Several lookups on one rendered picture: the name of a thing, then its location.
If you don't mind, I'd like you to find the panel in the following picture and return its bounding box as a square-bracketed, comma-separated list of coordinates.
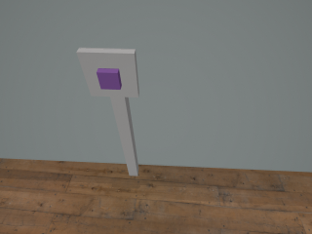
[76, 47, 139, 176]

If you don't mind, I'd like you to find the button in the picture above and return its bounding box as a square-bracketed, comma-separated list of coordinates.
[97, 68, 122, 90]

